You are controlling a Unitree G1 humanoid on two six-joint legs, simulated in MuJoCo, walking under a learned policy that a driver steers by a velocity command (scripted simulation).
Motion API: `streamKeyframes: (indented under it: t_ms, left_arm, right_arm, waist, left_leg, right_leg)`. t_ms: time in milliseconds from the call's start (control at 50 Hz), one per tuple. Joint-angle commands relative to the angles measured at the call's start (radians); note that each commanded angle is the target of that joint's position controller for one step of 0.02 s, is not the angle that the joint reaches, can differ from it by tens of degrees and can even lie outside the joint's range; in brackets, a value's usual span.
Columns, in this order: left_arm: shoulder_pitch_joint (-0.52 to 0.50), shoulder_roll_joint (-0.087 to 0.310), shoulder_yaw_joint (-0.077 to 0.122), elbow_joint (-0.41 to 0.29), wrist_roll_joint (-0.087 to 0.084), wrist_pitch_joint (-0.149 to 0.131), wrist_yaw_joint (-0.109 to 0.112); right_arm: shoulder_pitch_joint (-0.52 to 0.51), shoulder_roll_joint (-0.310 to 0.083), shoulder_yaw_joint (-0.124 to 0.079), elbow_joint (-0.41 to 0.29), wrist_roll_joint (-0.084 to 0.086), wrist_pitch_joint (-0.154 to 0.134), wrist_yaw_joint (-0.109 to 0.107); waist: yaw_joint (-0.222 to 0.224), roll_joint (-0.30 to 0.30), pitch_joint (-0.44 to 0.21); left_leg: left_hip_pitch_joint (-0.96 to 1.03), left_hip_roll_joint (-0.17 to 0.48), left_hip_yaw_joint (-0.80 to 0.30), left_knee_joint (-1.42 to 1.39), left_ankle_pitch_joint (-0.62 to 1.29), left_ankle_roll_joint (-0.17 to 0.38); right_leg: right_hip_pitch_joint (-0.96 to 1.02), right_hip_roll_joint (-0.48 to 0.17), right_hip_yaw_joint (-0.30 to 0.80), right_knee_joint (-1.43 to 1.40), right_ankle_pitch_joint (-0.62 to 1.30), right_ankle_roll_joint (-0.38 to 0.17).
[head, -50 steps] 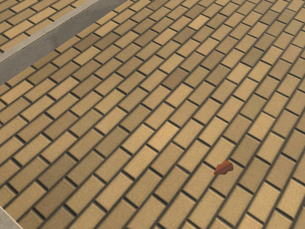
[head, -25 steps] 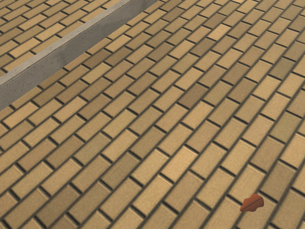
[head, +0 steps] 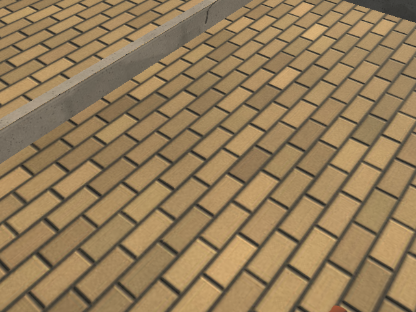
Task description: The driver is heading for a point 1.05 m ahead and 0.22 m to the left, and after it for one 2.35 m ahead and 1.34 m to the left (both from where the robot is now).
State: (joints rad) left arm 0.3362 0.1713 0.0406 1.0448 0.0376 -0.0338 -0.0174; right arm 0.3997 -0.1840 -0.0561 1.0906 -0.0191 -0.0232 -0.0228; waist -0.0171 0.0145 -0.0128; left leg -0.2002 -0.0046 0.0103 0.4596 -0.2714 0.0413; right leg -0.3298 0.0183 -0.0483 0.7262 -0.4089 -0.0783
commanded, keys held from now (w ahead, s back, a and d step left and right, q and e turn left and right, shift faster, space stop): w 0.08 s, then w+q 0.66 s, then w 0.26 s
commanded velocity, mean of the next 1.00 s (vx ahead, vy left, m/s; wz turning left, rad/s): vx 0.46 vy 0.00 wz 0.35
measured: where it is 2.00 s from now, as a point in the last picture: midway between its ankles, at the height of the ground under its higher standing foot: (149, 206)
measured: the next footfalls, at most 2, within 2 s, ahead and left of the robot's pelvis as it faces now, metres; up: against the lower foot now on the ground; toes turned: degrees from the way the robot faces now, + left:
right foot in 0.08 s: +0.07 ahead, -0.11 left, +0.00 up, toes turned -2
left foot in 0.54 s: +0.36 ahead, +0.06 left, +0.00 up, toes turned +17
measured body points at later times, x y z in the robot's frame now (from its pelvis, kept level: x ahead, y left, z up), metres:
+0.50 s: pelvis +0.20 -0.01 -0.02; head +0.24 -0.01 +0.43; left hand +0.06 +0.18 -0.16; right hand +0.43 -0.19 -0.14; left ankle +0.33 +0.06 -0.73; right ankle +0.03 -0.11 -0.74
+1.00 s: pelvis +0.47 +0.05 +0.00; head +0.50 +0.07 +0.44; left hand +0.58 +0.33 -0.11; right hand +0.52 -0.21 -0.14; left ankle +0.32 +0.05 -0.74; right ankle +0.68 +0.00 -0.71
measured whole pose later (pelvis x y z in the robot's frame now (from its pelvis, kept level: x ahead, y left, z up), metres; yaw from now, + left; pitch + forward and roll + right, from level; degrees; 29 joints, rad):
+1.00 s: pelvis +0.47 +0.05 +0.00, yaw +24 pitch +2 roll +0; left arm 0.02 0.22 0.03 0.80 0.03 -0.04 -0.03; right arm 0.45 -0.22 -0.05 0.98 -0.01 -0.07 -0.02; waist -0.09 -0.03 0.04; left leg 0.08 -0.14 -0.12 0.22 -0.31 0.13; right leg -0.61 -0.06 -0.03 0.63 -0.02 -0.01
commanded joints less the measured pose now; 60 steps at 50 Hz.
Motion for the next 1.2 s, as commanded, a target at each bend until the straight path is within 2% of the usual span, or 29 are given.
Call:
streamKeyframes:
  t_ms: [20, 60, 80, 100, 120, 160, 200, 260, 400, 460, 500, 520, 540, 560, 580, 620, 640, 680, 740, 860, 960, 1020, 1060, 1080, 1100, 1120, 1140, 1160, 1200]
  left_arm:
    - [0.056, 0.014, 0.008, -0.031, -0.014, -0.029, -0.002]
    - [0.185, 0.033, 0.021, 0.019, -0.014, -0.033, 0.006]
    - [0.283, 0.087, 0.033, 0.037, -0.002, -0.040, 0.019]
    - [0.376, 0.203, 0.057, 0.044, 0.002, -0.042, 0.029]
    - [0.344, 0.189, 0.056, 0.050, 0.007, -0.028, 0.038]
    - [0.179, 0.128, 0.037, 0.000, -0.003, -0.039, 0.035]
    - [0.122, 0.086, 0.023, -0.012, -0.012, -0.057, 0.038]
    - [0.162, 0.056, 0.009, 0.010, -0.008, -0.069, 0.034]
    - [0.213, 0.085, 0.003, 0.034, -0.016, -0.080, 0.051]
    - [0.210, 0.118, 0.011, 0.042, -0.014, -0.074, 0.065]
    - [0.191, 0.148, 0.021, 0.035, -0.010, -0.060, 0.068]
    - [0.174, 0.158, 0.024, 0.023, -0.014, -0.056, 0.060]
    - [0.157, 0.140, 0.023, -0.013, -0.016, -0.056, 0.048]
    - [0.164, 0.060, 0.014, -0.083, -0.030, -0.062, 0.024]
    - [0.034, 0.142, 0.027, -0.116, -0.017, -0.073, 0.016]
    - [-0.033, 0.136, 0.026, -0.146, -0.026, -0.093, 0.017]
    - [-0.035, 0.131, 0.028, -0.150, -0.013, -0.081, 0.022]
    - [0.003, 0.100, 0.023, -0.146, 0.010, -0.039, 0.021]
    - [-0.077, 0.099, 0.024, -0.190, 0.011, -0.010, 0.013]
    - [-0.305, 0.101, 0.016, -0.272, 0.001, -0.006, -0.005]
    - [-0.454, 0.107, 0.001, -0.332, -0.009, -0.019, -0.016]
    - [-0.375, 0.131, 0.006, -0.326, -0.012, -0.031, -0.009]
    - [-0.139, 0.177, 0.028, -0.254, -0.017, -0.042, 0.012]
    - [0.023, 0.215, 0.042, -0.215, 0.001, -0.051, 0.026]
    - [0.143, 0.328, 0.071, -0.206, 0.029, -0.051, 0.032]
    - [0.109, 0.288, 0.068, -0.189, 0.003, -0.035, 0.016]
    - [-0.005, 0.223, 0.052, -0.206, -0.020, -0.031, 0.009]
    - [-0.080, 0.163, 0.037, -0.216, -0.022, -0.035, 0.005]
    - [-0.093, 0.116, 0.019, -0.190, -0.017, -0.046, 0.009]
  right_arm:
    - [-0.064, -0.132, -0.030, -0.049, 0.011, -0.020, 0.001]
    - [-0.082, -0.113, -0.030, -0.061, 0.012, -0.021, 0.002]
    - [-0.129, -0.065, -0.018, -0.093, 0.008, -0.029, 0.008]
    - [-0.155, 0.011, 0.000, -0.138, 0.011, -0.040, 0.018]
    - [-0.210, -0.077, -0.021, -0.155, -0.022, -0.038, 0.026]
    - [-0.171, -0.041, -0.016, -0.127, -0.012, -0.042, 0.048]
    - [-0.120, -0.045, -0.020, -0.093, -0.019, -0.036, 0.058]
    - [-0.171, -0.023, -0.014, -0.113, -0.011, -0.020, 0.059]
    - [-0.460, -0.009, 0.020, -0.238, -0.001, -0.019, 0.067]
    - [-0.406, -0.046, 0.007, -0.232, -0.006, -0.019, 0.061]
    - [-0.216, -0.085, -0.015, -0.179, -0.008, -0.024, 0.053]
    - [-0.088, -0.117, -0.033, -0.142, -0.015, -0.028, 0.048]
    - [0.016, -0.193, -0.060, -0.131, -0.028, -0.028, 0.038]
    - [-0.022, -0.264, -0.076, -0.163, -0.012, -0.012, 0.037]
    - [-0.038, -0.250, -0.071, -0.161, 0.006, 0.003, 0.032]
    - [-0.146, -0.166, -0.047, -0.167, 0.011, -0.006, 0.021]
    - [-0.171, -0.149, -0.041, -0.173, 0.012, -0.019, 0.016]
    - [-0.163, -0.138, -0.032, -0.175, 0.018, -0.042, 0.011]
    - [-0.100, -0.184, -0.039, -0.168, 0.020, -0.055, 0.013]
    - [0.054, -0.156, -0.024, -0.140, 0.020, -0.052, 0.014]
    - [0.127, -0.162, -0.014, -0.124, 0.003, -0.055, -0.001]
    - [0.081, -0.193, -0.016, -0.128, -0.003, -0.062, -0.009]
    - [0.053, -0.209, -0.017, -0.125, -0.004, -0.069, -0.002]
    - [0.043, -0.191, -0.011, -0.137, 0.003, -0.075, 0.004]
    - [0.144, -0.094, 0.009, -0.161, 0.043, -0.078, 0.014]
    - [0.164, -0.154, -0.007, -0.147, 0.032, -0.073, 0.010]
    - [0.082, -0.180, -0.015, -0.162, 0.007, -0.066, 0.009]
    - [0.013, -0.161, -0.010, -0.179, -0.001, -0.067, 0.016]
    - [-0.019, -0.132, -0.007, -0.195, -0.016, -0.051, 0.031]
  waist:
    - [0.071, 0.100, 0.098]
    - [0.125, 0.031, 0.082]
    - [0.170, -0.123, 0.073]
    - [0.188, -0.331, 0.064]
    - [0.163, -0.177, 0.145]
    - [0.069, -0.086, 0.188]
    - [0.024, -0.075, 0.149]
    - [0.017, -0.089, 0.124]
    - [0.056, -0.104, 0.152]
    - [0.014, -0.112, 0.101]
    - [-0.063, -0.135, -0.005]
    - [-0.122, -0.127, -0.068]
    - [-0.167, -0.024, -0.151]
    - [-0.087, 0.216, -0.239]
    - [-0.107, 0.037, -0.171]
    - [-0.021, -0.075, 0.030]
    - [0.014, -0.088, 0.052]
    - [0.051, -0.064, 0.039]
    - [0.045, -0.016, 0.056]
    - [-0.043, 0.042, 0.065]
    - [-0.090, 0.049, 0.087]
    - [-0.025, 0.065, 0.067]
    - [0.083, 0.058, -0.046]
    - [0.154, 0.028, -0.138]
    - [0.135, -0.177, -0.302]
    - [0.107, -0.196, -0.310]
    - [0.062, -0.089, -0.121]
    - [0.048, -0.028, -0.021]
    - [0.005, -0.055, 0.054]
  left_leg:
    - [-0.191, 0.195, -0.212, -0.242, -0.245, 0.144]
    - [-0.375, 0.133, -0.137, -0.094, -0.323, 0.115]
    - [-0.519, 0.061, -0.047, 0.138, -0.312, 0.075]
    - [-0.703, -0.049, 0.082, 0.434, -0.289, 0.046]
    - [-0.720, 0.011, -0.007, 0.556, -0.236, 0.061]
    - [-0.662, 0.054, -0.062, 0.594, -0.048, 0.060]
    - [-0.570, 0.052, -0.064, 0.597, 0.070, 0.048]
    - [-0.557, 0.030, -0.021, 0.588, 0.156, 0.046]
    - [-0.431, 0.010, 0.119, 0.215, 0.245, 0.060]
    - [-0.313, -0.056, 0.175, 0.165, 0.150, 0.116]
    - [-0.121, -0.109, 0.185, 0.144, 0.079, 0.167]
    - [0.064, -0.110, 0.149, 0.071, 0.085, 0.202]
    - [0.274, 0.073, -0.114, 0.016, -0.063, 0.268]
    - [0.521, 0.358, -0.733, -0.132, -0.106, 0.442]
    - [0.471, 0.333, -0.729, -0.212, -0.176, 0.425]
    - [0.200, 0.278, -0.498, -0.262, 0.032, 0.332]
    - [0.109, 0.224, -0.416, -0.257, 0.178, 0.300]
    - [0.030, 0.164, -0.320, -0.253, 0.336, 0.283]
    - [-0.007, 0.116, -0.268, -0.262, 0.394, 0.262]
    - [0.133, 0.096, -0.233, -0.256, 0.533, 0.151]
    - [0.297, 0.138, -0.247, -0.223, 0.630, 0.154]
    - [0.308, 0.161, -0.223, -0.141, 0.871, 0.133]
    - [0.280, 0.131, -0.189, 0.100, 1.033, 0.106]
    - [0.127, 0.098, -0.169, 0.311, 0.823, 0.097]
    - [-0.177, -0.047, -0.089, 0.696, 0.313, 0.047]
    - [-0.332, -0.122, -0.097, 0.861, -0.228, 0.051]
    - [-0.392, -0.049, -0.126, 0.882, -0.145, 0.058]
    - [-0.394, -0.010, -0.120, 0.827, -0.079, 0.058]
    - [-0.343, 0.044, -0.098, 0.729, -0.037, 0.050]
  right_leg:
    - [0.136, 0.018, -0.039, -0.162, 0.105, 0.000]
    - [0.406, 0.040, -0.040, -0.278, 0.110, 0.003]
    - [0.522, -0.126, 0.195, -0.414, -0.079, -0.019]
    - [0.580, -0.399, 0.644, -0.614, -0.414, -0.100]
    - [0.443, -0.438, 0.684, -0.619, -0.440, -0.147]
    - [0.332, -0.340, 0.479, -0.625, -0.242, -0.092]
    - [0.296, -0.268, 0.275, -0.624, 0.055, -0.040]
    - [0.294, -0.221, 0.095, -0.583, 0.409, -0.020]
    - [0.325, -0.233, -0.068, -0.568, 0.712, -0.024]
    - [0.416, -0.253, -0.123, -0.403, 1.107, -0.014]
    - [0.427, -0.266, -0.146, -0.128, 1.253, -0.018]
    - [0.337, -0.258, -0.159, 0.080, 1.134, -0.014]
    - [0.124, -0.222, -0.166, 0.394, 0.751, 0.001]
    - [-0.282, 0.032, -0.078, 0.784, -0.121, 0.052]
    - [-0.430, -0.010, 0.087, 0.803, -0.037, 0.030]
    - [-0.391, -0.105, 0.091, 0.614, 0.111, 0.031]
    - [-0.320, -0.126, 0.098, 0.536, 0.112, 0.048]
    - [-0.230, -0.129, 0.091, 0.450, 0.097, 0.080]
    - [-0.259, -0.126, 0.056, 0.317, 0.168, 0.116]
    - [-0.342, -0.108, 0.023, 0.058, 0.421, 0.106]
    - [-0.367, -0.065, -0.002, -0.091, 0.408, 0.067]
    - [-0.192, -0.018, -0.012, -0.184, 0.314, 0.013]
    - [0.096, 0.032, -0.023, -0.257, 0.294, -0.031]
    - [0.347, -0.069, 0.075, -0.270, 0.286, -0.067]
    - [0.658, -0.364, 0.505, -0.274, 0.219, -0.194]
    - [0.641, -0.446, 0.778, -0.412, 0.219, -0.251]
    - [0.472, -0.400, 0.648, -0.443, 0.117, -0.227]
    - [0.336, -0.357, 0.522, -0.482, 0.134, -0.201]
    - [0.189, -0.266, 0.353, -0.537, 0.253, -0.145]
